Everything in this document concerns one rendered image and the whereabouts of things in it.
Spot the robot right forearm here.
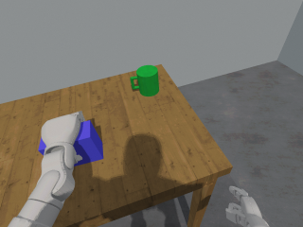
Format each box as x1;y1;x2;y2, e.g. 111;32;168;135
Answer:
244;216;270;227

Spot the table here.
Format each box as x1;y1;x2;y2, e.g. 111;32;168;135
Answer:
0;64;233;227

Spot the sponge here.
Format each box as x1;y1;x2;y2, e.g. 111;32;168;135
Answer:
38;120;104;166

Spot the left robot hand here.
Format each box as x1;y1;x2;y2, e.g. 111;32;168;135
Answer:
41;111;86;164

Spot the right robot hand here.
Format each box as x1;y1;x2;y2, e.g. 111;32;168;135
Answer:
225;185;262;227

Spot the robot left forearm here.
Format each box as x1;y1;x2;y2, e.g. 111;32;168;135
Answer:
8;142;75;227

